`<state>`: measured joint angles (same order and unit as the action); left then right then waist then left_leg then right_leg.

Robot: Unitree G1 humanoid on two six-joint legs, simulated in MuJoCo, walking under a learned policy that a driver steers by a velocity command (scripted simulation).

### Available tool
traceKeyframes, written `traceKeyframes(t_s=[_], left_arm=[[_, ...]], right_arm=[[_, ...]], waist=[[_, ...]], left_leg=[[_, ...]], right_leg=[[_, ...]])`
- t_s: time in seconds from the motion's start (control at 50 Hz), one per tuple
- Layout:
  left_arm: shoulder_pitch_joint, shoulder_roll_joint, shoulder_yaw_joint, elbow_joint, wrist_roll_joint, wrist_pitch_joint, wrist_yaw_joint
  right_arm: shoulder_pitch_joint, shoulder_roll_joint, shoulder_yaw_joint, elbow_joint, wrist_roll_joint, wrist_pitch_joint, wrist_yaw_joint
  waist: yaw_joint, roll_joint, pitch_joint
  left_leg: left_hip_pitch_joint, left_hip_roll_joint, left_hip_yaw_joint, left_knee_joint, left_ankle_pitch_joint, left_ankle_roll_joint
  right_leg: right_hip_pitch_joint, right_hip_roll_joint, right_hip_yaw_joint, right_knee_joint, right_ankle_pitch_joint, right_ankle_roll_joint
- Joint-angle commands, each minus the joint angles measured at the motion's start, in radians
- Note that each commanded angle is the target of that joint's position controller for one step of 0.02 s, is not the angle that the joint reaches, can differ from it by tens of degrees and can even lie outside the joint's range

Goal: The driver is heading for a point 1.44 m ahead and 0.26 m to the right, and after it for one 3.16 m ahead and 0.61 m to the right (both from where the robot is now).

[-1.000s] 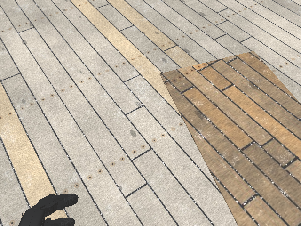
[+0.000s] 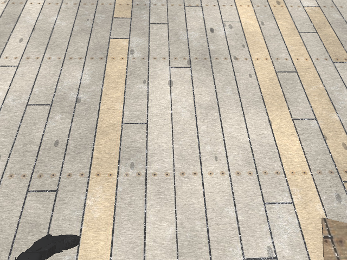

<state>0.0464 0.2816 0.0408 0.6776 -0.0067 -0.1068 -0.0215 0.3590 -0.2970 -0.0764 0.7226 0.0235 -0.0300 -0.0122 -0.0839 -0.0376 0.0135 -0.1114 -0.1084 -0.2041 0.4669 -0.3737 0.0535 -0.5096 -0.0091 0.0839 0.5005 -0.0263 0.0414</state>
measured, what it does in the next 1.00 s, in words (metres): walks ahead: right foot, then left foot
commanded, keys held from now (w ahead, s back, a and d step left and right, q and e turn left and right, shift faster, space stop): w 0.48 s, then w+e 0.52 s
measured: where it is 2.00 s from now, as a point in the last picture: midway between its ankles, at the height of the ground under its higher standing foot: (183, 148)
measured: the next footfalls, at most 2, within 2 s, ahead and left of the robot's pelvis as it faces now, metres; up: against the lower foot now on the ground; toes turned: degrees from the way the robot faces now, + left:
right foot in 0.04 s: +0.18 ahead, -0.13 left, +0.00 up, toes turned +4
left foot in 0.54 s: +0.44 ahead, +0.14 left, +0.00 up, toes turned +5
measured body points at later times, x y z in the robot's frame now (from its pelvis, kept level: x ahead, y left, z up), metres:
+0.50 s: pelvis +0.26 +0.00 +0.00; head +0.29 +0.00 +0.45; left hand +0.20 +0.28 -0.12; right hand +0.53 -0.19 -0.06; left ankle +0.40 +0.14 -0.71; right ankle +0.14 -0.13 -0.73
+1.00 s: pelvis +0.52 +0.03 +0.00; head +0.54 +0.02 +0.45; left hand +0.74 +0.24 -0.09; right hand +0.50 -0.25 -0.13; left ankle +0.40 +0.14 -0.73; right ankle +0.67 -0.13 -0.70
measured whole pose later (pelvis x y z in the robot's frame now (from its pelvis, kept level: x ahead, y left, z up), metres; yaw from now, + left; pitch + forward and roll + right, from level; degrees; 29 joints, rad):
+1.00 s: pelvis +0.52 +0.03 +0.00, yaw -9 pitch +1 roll +3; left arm 0.11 0.27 0.05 0.73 -0.02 -0.03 -0.05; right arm 0.33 -0.28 -0.07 0.85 0.00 -0.08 0.00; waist -0.08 -0.04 0.03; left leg 0.09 -0.03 0.23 0.21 -0.32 0.00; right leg -0.65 -0.09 0.00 0.67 0.01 -0.03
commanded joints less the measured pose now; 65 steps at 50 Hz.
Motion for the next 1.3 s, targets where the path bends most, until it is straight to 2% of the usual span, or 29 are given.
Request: traceKeyframes(t_s=[0.02,0.04,0.06,0.08,0.1,0.14,0.18,0.2,0.32,0.46,0.5,0.54,0.56,0.58,0.6,0.62,0.66,0.74,0.88,1.0,1.04,1.08,1.1,1.12,1.14,1.16,1.2,1.24,1.3], left_arm=[[0.114,0.153,0.063,-0.033,0.009,-0.030,0.005],[0.244,0.199,0.074,-0.023,0.025,-0.034,0.010],[0.342,0.293,0.099,0.028,0.034,-0.021,0.001],[0.340,0.202,0.082,0.026,0.003,-0.019,-0.008],[0.296,0.137,0.063,0.020,-0.004,-0.014,-0.005],[0.223,0.099,0.045,0.020,0.012,-0.002,-0.004],[0.221,0.073,0.032,0.033,0.017,-0.005,-0.003],[0.221,0.091,0.036,0.040,0.012,-0.007,-0.001],[0.274,0.156,0.049,0.085,-0.003,0.004,0.013],[0.370,0.179,0.049,0.153,-0.018,0.033,0.017],[0.373,0.190,0.052,0.163,-0.021,0.045,0.022],[0.344,0.177,0.043,0.156,-0.020,0.050,0.026],[0.329,0.114,0.018,0.116,0.012,0.045,0.027],[0.460,0.019,-0.009,0.111,-0.005,0.028,0.023],[0.391,0.136,0.021,0.126,-0.029,0.020,0.022],[0.310,0.166,0.034,0.099,-0.043,0.017,0.019],[0.268,0.130,0.038,0.095,-0.020,0.026,0.024],[0.288,0.074,0.036,0.103,-0.026,0.071,0.025],[0.097,0.045,0.024,0.035,-0.015,0.063,-0.003],[-0.058,0.048,0.018,-0.060,-0.015,0.064,-0.039],[-0.011,0.076,0.034,-0.074,-0.014,0.069,-0.044],[0.221,0.152,0.080,-0.024,-0.018,0.074,-0.035],[0.388,0.233,0.115,0.014,-0.018,0.085,-0.014],[0.346,0.341,0.132,-0.006,-0.029,0.082,-0.005],[0.371,0.252,0.101,-0.030,-0.015,0.069,-0.008],[0.348,0.195,0.085,-0.020,-0.005,0.057,-0.009],[0.230,0.140,0.068,-0.031,-0.011,0.046,-0.006],[0.173,0.129,0.063,-0.057,0.004,0.044,0.001],[0.191,0.164,0.072,-0.051,-0.004,0.041,0.017]], right_arm=[[-0.033,-0.093,-0.020,-0.057,-0.010,-0.012,-0.003],[-0.009,-0.032,0.003,-0.066,-0.021,-0.015,0.000],[0.132,0.013,0.019,-0.084,0.011,-0.026,-0.001],[0.124,-0.090,0.002,-0.056,0.020,-0.028,-0.005],[0.009,-0.140,-0.012,-0.065,0.014,-0.026,-0.005],[-0.103,-0.116,-0.009,-0.091,-0.016,-0.030,-0.003],[-0.097,-0.078,-0.007,-0.091,-0.018,-0.033,0.006],[-0.079,-0.066,-0.003,-0.088,-0.010,-0.032,0.008],[-0.250,-0.015,0.024,-0.129,-0.016,-0.042,0.020],[-0.411,-0.027,0.022,-0.178,0.000,-0.056,0.051],[-0.381,-0.051,0.012,-0.176,-0.004,-0.062,0.055],[-0.136,-0.131,-0.030,-0.108,-0.017,-0.063,0.040],[0.061,-0.214,-0.052,-0.077,-0.034,-0.058,0.025],[0.074,-0.245,-0.053,-0.063,-0.034,-0.050,0.030],[0.057,-0.145,-0.030,-0.067,-0.026,-0.049,0.029],[-0.003,-0.113,-0.017,-0.064,-0.020,-0.051,0.027],[-0.102,-0.074,-0.003,-0.058,-0.030,-0.059,0.035],[-0.165,-0.056,-0.008,-0.024,-0.036,-0.092,0.034],[-0.109,-0.113,-0.023,0.041,-0.036,-0.083,0.008],[-0.023,-0.150,-0.036,0.093,-0.010,-0.040,0.001],[-0.047,-0.188,-0.046,0.088,-0.004,-0.026,-0.007],[-0.077,-0.200,-0.046,0.077,0.001,-0.009,-0.018],[-0.071,-0.176,-0.033,0.061,-0.014,-0.016,-0.023],[0.013,-0.024,0.018,-0.002,-0.041,-0.047,-0.006],[-0.060,-0.102,0.006,-0.003,-0.013,-0.091,0.013],[-0.169,-0.142,-0.004,-0.036,0.025,-0.111,0.023],[-0.186,-0.125,-0.004,-0.032,-0.016,-0.116,0.009],[-0.147,-0.128,-0.011,-0.029,-0.031,-0.094,0.011],[-0.168,-0.083,0.002,-0.039,-0.038,-0.068,0.009]], waist=[[0.117,0.167,-0.090],[0.166,0.061,-0.212],[0.109,-0.283,-0.294],[0.136,-0.197,-0.229],[0.160,-0.098,-0.102],[0.137,-0.017,-0.001],[0.102,-0.062,-0.014],[0.090,-0.105,-0.027],[0.138,-0.046,0.013],[0.172,-0.045,0.049],[0.136,-0.062,0.030],[0.001,-0.040,-0.124],[-0.069,0.098,-0.294],[0.001,0.354,-0.412],[-0.035,0.225,-0.315],[-0.021,0.186,-0.175],[0.046,0.130,-0.065],[0.104,0.112,-0.006],[0.048,0.070,0.053],[0.005,0.067,0.087],[0.056,0.118,0.026],[0.193,0.118,-0.107],[0.265,0.031,-0.200],[0.147,-0.255,-0.295],[0.207,-0.104,-0.406],[0.222,-0.057,-0.266],[0.131,0.050,-0.109],[0.074,0.012,-0.075],[0.066,0.001,-0.037]], left_leg=[[-0.075,0.196,-0.178,0.057,0.302,0.099],[-0.163,0.136,-0.097,0.331,0.197,0.065],[-0.507,-0.009,0.037,0.652,-0.180,-0.009],[-0.652,0.052,-0.001,0.783,-0.197,-0.023],[-0.689,0.087,0.003,0.813,-0.104,-0.023],[-0.652,0.141,0.054,0.737,0.014,-0.026],[-0.565,0.178,0.093,0.658,0.069,-0.024],[-0.552,0.187,0.105,0.632,0.076,-0.034],[-0.567,0.206,0.153,0.306,0.293,-0.063],[-0.472,0.156,0.188,0.077,0.353,-0.030],[-0.379,0.129,0.202,0.029,0.296,0.001],[0.004,0.122,0.210,-0.008,0.335,0.053],[0.325,0.343,-0.023,0.035,0.370,0.119],[0.546,0.535,-0.428,-0.077,0.137,0.242],[0.454,0.501,-0.422,-0.135,0.005,0.206],[0.327,0.470,-0.275,-0.163,0.033,0.170],[0.112,0.393,-0.093,-0.223,0.214,0.139],[-0.038,0.362,0.079,-0.328,0.340,0.147],[0.020,0.337,0.294,-0.357,0.473,0.118],[0.220,0.388,0.371,-0.260,0.649,0.087],[0.245,0.396,0.395,-0.129,0.979,0.064],[0.169,0.353,0.437,0.196,1.121,0.021],[-0.070,0.313,0.436,0.487,0.838,-0.025],[-0.549,0.082,0.367,0.890,-0.105,-0.100],[-0.666,0.082,0.110,0.975,-0.201,-0.075],[-0.724,0.130,0.106,0.947,-0.121,-0.047],[-0.634,0.206,0.116,0.743,-0.001,-0.047],[-0.518,0.224,0.112,0.666,0.036,-0.073],[-0.486,0.211,0.148,0.513,0.106,-0.119]], right_leg=[[0.300,-0.018,-0.021,-0.052,-0.037,-0.071],[0.521,-0.177,0.144,-0.054,-0.093,-0.135],[0.791,-0.373,0.627,-0.170,-0.336,-0.311],[0.778,-0.390,0.747,-0.228,-0.587,-0.313],[0.675,-0.346,0.590,-0.232,-0.561,-0.270],[0.497,-0.255,0.368,-0.258,-0.326,-0.239],[0.438,-0.190,0.244,-0.282,-0.118,-0.214],[0.415,-0.203,0.241,-0.298,-0.102,-0.241],[0.413,-0.203,0.103,-0.357,0.044,-0.257],[0.501,-0.240,0.056,-0.308,0.099,-0.218],[0.532,-0.243,0.052,-0.235,0.255,-0.197],[0.430,-0.164,-0.007,0.040,0.433,-0.149],[0.201,-0.091,-0.048,0.368,0.095,-0.107],[-0.125,0.044,-0.027,0.651,-0.551,-0.066],[-0.218,-0.005,0.058,0.753,-0.541,-0.069],[-0.257,-0.041,0.040,0.755,-0.445,-0.074],[-0.188,-0.096,0.023,0.678,-0.313,-0.062],[-0.124,-0.128,0.033,0.630,-0.208,-0.034],[-0.165,-0.108,-0.019,0.292,0.096,-0.036],[-0.200,-0.066,-0.121,0.134,-0.024,-0.093],[-0.080,-0.009,-0.175,0.132,-0.129,-0.134],[0.242,0.077,-0.206,0.066,-0.127,-0.195],[0.559,-0.006,-0.035,0.033,-0.101,-0.251],[0.905,-0.288,0.571,-0.071,-0.235,-0.472],[0.963,-0.332,0.747,-0.194,-0.323,-0.482],[0.867,-0.295,0.578,-0.202,-0.255,-0.418],[0.583,-0.215,0.368,-0.214,-0.047,-0.355],[0.422,-0.178,0.308,-0.251,0.080,-0.359],[0.293,-0.148,0.217,-0.278,0.168,-0.357]])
